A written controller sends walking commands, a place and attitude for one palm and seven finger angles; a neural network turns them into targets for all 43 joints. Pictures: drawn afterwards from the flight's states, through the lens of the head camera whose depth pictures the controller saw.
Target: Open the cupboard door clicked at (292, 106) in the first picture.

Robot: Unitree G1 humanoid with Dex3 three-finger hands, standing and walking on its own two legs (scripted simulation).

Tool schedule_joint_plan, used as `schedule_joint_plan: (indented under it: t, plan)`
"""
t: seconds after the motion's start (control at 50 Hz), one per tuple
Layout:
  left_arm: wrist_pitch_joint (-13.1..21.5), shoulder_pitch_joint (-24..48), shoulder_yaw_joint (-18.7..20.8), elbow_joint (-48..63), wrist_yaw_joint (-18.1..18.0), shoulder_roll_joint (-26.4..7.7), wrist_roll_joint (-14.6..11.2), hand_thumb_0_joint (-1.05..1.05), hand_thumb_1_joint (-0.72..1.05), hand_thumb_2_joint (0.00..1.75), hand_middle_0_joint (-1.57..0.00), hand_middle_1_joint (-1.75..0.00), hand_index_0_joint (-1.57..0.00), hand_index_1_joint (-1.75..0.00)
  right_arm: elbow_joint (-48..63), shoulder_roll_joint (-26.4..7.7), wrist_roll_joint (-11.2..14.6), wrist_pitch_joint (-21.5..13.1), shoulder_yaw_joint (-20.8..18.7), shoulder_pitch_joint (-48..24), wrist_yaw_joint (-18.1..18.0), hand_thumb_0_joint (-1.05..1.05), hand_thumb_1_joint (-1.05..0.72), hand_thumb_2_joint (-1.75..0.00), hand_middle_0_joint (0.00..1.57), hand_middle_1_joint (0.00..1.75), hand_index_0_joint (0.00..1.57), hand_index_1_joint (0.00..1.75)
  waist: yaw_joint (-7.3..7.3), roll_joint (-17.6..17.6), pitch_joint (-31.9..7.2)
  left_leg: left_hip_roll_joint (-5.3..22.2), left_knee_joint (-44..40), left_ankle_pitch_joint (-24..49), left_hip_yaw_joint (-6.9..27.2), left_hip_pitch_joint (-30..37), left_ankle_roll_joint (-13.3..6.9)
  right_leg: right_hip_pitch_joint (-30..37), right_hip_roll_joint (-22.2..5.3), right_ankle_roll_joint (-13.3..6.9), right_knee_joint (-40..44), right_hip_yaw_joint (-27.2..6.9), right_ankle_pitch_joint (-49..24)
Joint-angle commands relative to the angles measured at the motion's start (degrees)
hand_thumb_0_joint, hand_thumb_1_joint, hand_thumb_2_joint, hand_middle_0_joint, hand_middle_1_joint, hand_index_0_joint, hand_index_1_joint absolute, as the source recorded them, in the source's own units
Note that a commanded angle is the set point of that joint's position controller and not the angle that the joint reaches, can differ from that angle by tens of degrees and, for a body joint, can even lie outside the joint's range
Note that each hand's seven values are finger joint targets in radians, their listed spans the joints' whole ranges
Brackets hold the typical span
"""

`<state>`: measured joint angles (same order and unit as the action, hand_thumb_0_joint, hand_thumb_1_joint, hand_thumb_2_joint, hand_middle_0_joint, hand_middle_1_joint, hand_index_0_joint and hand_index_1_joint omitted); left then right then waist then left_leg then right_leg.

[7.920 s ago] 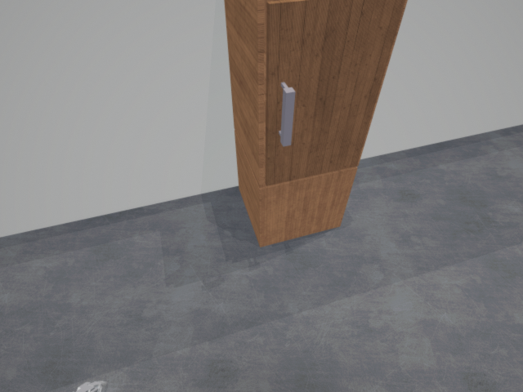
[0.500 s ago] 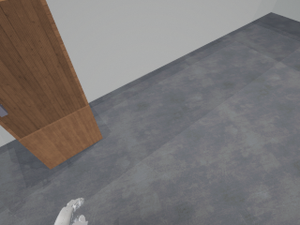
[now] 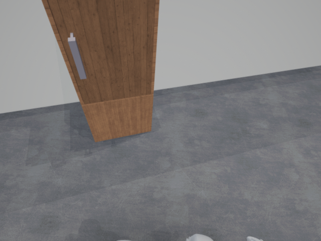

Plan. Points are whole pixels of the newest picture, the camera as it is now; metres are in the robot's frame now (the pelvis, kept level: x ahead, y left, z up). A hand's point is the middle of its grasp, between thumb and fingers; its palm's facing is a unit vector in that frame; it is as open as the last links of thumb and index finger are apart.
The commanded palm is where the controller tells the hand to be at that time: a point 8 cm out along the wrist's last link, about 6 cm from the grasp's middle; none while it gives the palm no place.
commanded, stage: turn to face it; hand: left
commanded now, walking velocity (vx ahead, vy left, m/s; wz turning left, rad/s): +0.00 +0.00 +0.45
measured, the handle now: (77, 56) +0.75 +0.39 -0.03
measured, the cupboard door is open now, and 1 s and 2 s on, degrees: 0 0 0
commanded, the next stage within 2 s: take the last steps up to it in 0.40 s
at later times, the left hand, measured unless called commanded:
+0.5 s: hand out of the picture +0.02 +0.17 -0.14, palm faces +0.23 -0.94 -0.26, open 7.4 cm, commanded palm none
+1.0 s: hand out of the picture +0.01 +0.19 -0.16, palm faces +0.25 -0.95 -0.16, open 7.4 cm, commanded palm none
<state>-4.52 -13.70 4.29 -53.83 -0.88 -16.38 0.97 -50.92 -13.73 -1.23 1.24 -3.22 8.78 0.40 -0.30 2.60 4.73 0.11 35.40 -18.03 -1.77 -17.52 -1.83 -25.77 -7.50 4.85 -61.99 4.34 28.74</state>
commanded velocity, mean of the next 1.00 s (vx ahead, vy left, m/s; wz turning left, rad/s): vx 0.16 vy -0.05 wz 0.12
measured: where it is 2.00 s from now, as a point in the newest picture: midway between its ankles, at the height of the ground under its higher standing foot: (155, 218)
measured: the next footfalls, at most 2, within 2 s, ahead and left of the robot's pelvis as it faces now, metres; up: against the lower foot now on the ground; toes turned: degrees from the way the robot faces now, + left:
right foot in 0.32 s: +0.06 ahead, -0.14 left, +0.00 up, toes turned +5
left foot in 0.70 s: -0.03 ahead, +0.12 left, +0.00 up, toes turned +19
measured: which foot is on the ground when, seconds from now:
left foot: down 0.00-0.32, up 0.34-0.68, down 0.70-1.00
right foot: up 0.00-0.30, down 0.32-0.70, up 0.72-1.00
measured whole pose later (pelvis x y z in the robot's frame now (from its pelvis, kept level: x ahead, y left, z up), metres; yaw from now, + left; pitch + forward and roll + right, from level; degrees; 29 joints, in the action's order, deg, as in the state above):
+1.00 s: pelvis +0.03 +0.01 +0.02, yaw +13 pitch -1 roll -1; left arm -1.8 -15.1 3.2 -61.9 1.8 -11.2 1.4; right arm -63.7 -6.0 -1.6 -2.4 -1.1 23.6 -1.6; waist 1.1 0.8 1.7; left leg 2.4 18.4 -17.2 -5.2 0.0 0.3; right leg -29.8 -6.2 2.7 -51.2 4.9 14.3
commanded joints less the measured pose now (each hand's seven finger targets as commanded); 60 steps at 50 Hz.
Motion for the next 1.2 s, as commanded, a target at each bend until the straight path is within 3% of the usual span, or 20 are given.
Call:
schedule_joint_plan:
  t: [0.0,0.14,0.26,0.28,0.3,0.32,0.42,0.56,0.62,0.64,0.68,0.7,0.74,0.8,1.02,1.08,1.1,1.12,1.14,1.18]
  plan:
    - [2.72,2.85,0.50,5.95,0.33,-3.08,-0.18,0.00,0.90,0.90,-0.20,-0.30,-0.20,-0.30,2.25,-10.82,-0.13,-0.93,-2.31,1.99,-1.20,0.00,-0.90,-0.90,0.20,0.30,0.20,0.30,1.67,-11.52,-7.56,12.84,-14.32,30.78,14.30,10.01,-7.06,-4.24,1.02,0.38,-0.18,-2.89,-3.83]
    - [2.73,4.51,-0.04,6.98,-0.20,-1.92,-0.35,0.00,0.90,0.90,-0.20,-0.30,-0.20,-0.30,1.71,-10.47,-0.28,-0.26,-2.61,3.38,-1.12,0.00,-0.90,-0.90,0.20,0.30,0.20,0.30,2.40,-10.93,-7.36,12.99,-14.61,27.33,19.68,10.26,-8.63,-1.14,3.48,0.18,10.16,-3.29,-3.03]
    - [4.19,-2.85,-0.03,5.17,-0.75,-2.05,-0.54,0.00,0.90,0.90,-0.20,-0.30,-0.20,-0.30,1.92,-8.75,0.18,0.21,-2.64,0.73,-0.74,0.00,-0.90,-0.90,0.20,0.30,0.20,0.30,-1.40,-8.48,-7.48,8.40,-8.62,22.18,19.33,-0.38,-4.62,17.66,5.35,-1.09,35.22,-1.80,-16.34]
    - [4.84,-4.33,0.37,4.76,-1.09,-4.60,-0.10,0.00,0.90,0.90,-0.20,-0.30,-0.20,-0.30,1.96,-6.01,0.66,0.05,-2.25,1.61,-0.50,0.00,-0.90,-0.90,0.20,0.30,0.20,0.30,-1.97,-1.92,-8.10,4.59,-2.33,12.37,16.19,-6.38,-1.47,24.09,-0.74,-2.48,42.04,-7.82,-18.36]
    - [5.36,-4.78,1.30,4.93,-1.33,-9.31,0.80,0.00,0.90,0.90,-0.20,-0.30,-0.20,-0.30,3.23,-2.20,0.89,-0.03,-1.56,2.33,-0.27,0.00,-0.90,-0.90,0.20,0.30,0.20,0.30,-1.73,13.36,-7.50,-4.33,9.63,-7.75,6.02,-15.02,2.95,26.27,-15.27,-8.84,45.56,-22.99,-24.77]
    - [5.05,-4.18,1.17,5.89,-1.17,-9.89,0.29,0.00,0.90,0.90,-0.20,-0.30,-0.20,-0.30,3.15,-4.93,0.25,0.89,-2.41,1.71,-0.52,0.00,-0.90,-0.90,0.20,0.30,0.20,0.30,-2.29,10.02,-7.30,-3.10,20.41,-15.09,7.57,-12.85,3.19,18.02,-20.21,-13.83,47.03,-24.30,-21.92]
    - [5.01,3.76,0.17,6.54,-1.23,-4.25,0.47,0.00,0.90,0.90,-0.20,-0.30,-0.20,-0.30,-0.88,-3.95,-0.11,2.16,-2.43,4.00,0.48,0.00,-0.90,-0.90,0.20,0.30,0.20,0.30,1.39,7.71,-1.54,0.15,33.13,-3.49,4.79,-11.30,4.23,9.15,-9.75,-10.85,46.43,-8.92,-16.13]
    - [5.29,-5.92,0.43,0.15,-0.67,-5.31,1.12,0.00,0.90,0.90,-0.20,-0.30,-0.20,-0.30,-1.25,-0.80,0.00,0.45,-0.73,-0.01,0.52,0.00,-0.90,-0.90,0.20,0.30,0.20,0.30,-3.23,10.06,-3.71,0.98,8.65,-8.93,-1.73,-5.26,3.98,16.74,-10.19,-12.00,47.22,-9.33,-10.43]
    - [5.15,-4.85,0.16,-1.73,-0.27,-4.43,0.50,0.00,0.90,0.90,-0.20,-0.30,-0.20,-0.30,-4.61,0.14,-0.16,-1.37,0.00,7.68,0.01,0.00,-0.90,-0.90,0.20,0.30,0.20,0.30,0.00,8.61,-5.44,-0.18,-8.58,-1.80,-4.65,7.99,2.70,11.94,-6.28,-9.51,43.18,-6.19,-3.79]
    - [4.98,-4.22,-0.27,-2.11,-0.06,-2.64,-0.09,0.00,0.90,0.90,-0.20,-0.30,-0.20,-0.30,-6.61,-1.15,-0.06,-2.15,-0.09,11.45,-0.39,0.00,-0.90,-0.90,0.20,0.30,0.20,0.30,1.62,2.16,-6.28,1.61,-14.68,0.31,-2.32,15.93,2.50,6.40,-4.32,-7.33,38.44,-3.76,-0.99]
    - [5.10,-2.10,-1.71,0.17,0.76,3.17,-0.16,0.00,0.90,0.90,-0.20,-0.30,-0.20,-0.30,-7.87,-9.99,-0.68,-2.48,-1.76,17.57,-1.30,0.00,-0.90,-0.90,0.20,0.30,0.20,0.30,4.65,-21.29,-2.52,21.95,-25.26,-11.81,24.24,20.73,-5.47,-11.26,4.37,-3.21,16.80,4.32,3.21]
    - [4.64,3.44,-1.26,1.05,0.69,1.14,0.61,0.00,0.90,0.90,-0.20,-0.30,-0.20,-0.30,-8.64,-9.47,-1.01,-2.45,-1.83,18.58,-1.71,0.00,-0.90,-0.90,0.20,0.30,0.20,0.30,6.55,-19.48,1.85,23.93,-28.04,-14.69,26.85,15.30,-7.53,-12.84,2.99,-3.62,9.27,0.31,2.74]
    - [4.67,4.18,-0.73,-0.89,1.71,0.85,0.63,0.00,0.90,0.90,-0.20,-0.30,-0.20,-0.30,-8.11,-5.90,-0.78,-2.86,-0.53,14.38,-2.07,0.00,-0.90,-0.90,0.20,0.30,0.20,0.30,4.05,-13.13,7.97,20.62,-28.99,-11.51,20.70,8.75,-7.06,-12.93,1.00,-3.96,2.63,-2.50,-4.99]
    - [4.64,-0.89,-0.87,-4.12,2.51,1.96,0.57,0.00,0.90,0.90,-0.20,-0.30,-0.20,-0.30,-8.21,-4.16,-0.28,-4.17,-0.02,12.33,-2.42,0.00,-0.90,-0.90,0.20,0.30,0.20,0.30,1.36,-10.81,4.08,16.43,-27.39,1.10,10.70,10.94,-5.57,-9.89,0.87,-2.75,2.07,-1.71,-11.78]
    - [5.30,7.53,-0.76,-1.99,2.90,4.32,0.02,0.00,0.90,0.90,-0.20,-0.30,-0.20,-0.30,-12.20,-3.85,-0.96,-4.44,-1.08,17.74,-2.61,0.00,-0.90,-0.90,0.20,0.30,0.20,0.30,3.10,-11.27,3.33,17.74,-21.43,16.89,4.39,12.53,-5.71,-2.07,2.24,-3.41,23.17,2.34,-13.49]
    - [6.53,-4.09,0.16,-6.00,2.59,1.91,0.20,0.00,0.90,0.90,-0.20,-0.30,-0.20,-0.30,-12.64,-3.75,-0.57,-4.21,-1.09,16.36,-2.29,0.00,-0.90,-0.90,0.20,0.30,0.20,0.30,-2.68,-6.32,-2.53,13.27,-7.19,22.48,0.14,7.77,-2.55,17.72,6.25,-5.12,32.82,5.37,-17.68]
    - [7.41,-12.25,1.04,-8.64,2.15,-1.68,0.47,0.00,0.90,0.90,-0.20,-0.30,-0.20,-0.30,-12.43,-2.18,0.02,-4.49,-0.89,16.62,-1.82,0.00,-0.90,-0.90,0.20,0.30,0.20,0.30,-6.12,-1.29,-7.85,10.33,5.70,19.05,-2.97,-0.59,-0.46,31.44,0.48,-7.63,35.12,-1.59,-16.41]
    - [7.93,-19.95,2.73,-10.58,1.23,-8.53,0.51,0.00,0.90,0.90,-0.20,-0.30,-0.20,-0.30,-10.36,2.40,0.77,-4.96,0.23,16.78,-1.43,0.00,-0.90,-0.90,0.20,0.30,0.20,0.30,-8.08,15.45,-13.67,2.27,24.75,-9.39,-7.05,-14.24,1.88,42.17,-15.29,-13.90,41.50,-24.10,-19.90]
    - [7.72,-20.06,2.36,-10.68,0.85,-9.60,-0.48,0.00,0.90,0.90,-0.20,-0.30,-0.20,-0.30,-8.67,0.15,0.99,-4.47,0.05,13.96,-1.62,0.00,-0.90,-0.90,0.20,0.30,0.20,0.30,-7.93,11.55,-14.42,2.94,34.97,-16.99,-0.32,-16.50,0.72,37.31,-18.96,-17.26,46.59,-30.07,-15.49]
    - [7.14,-8.76,1.28,-7.63,0.12,-4.59,-0.14,0.00,0.90,0.90,-0.20,-0.30,-0.20,-0.30,-7.46,0.73,0.26,-3.88,-0.58,8.05,-1.12,0.00,-0.90,-0.90,0.20,0.30,0.20,0.30,-4.87,5.78,-3.45,7.64,40.19,-8.63,2.16,-20.35,0.30,21.99,-16.53,-16.76,50.79,-25.85,2.29]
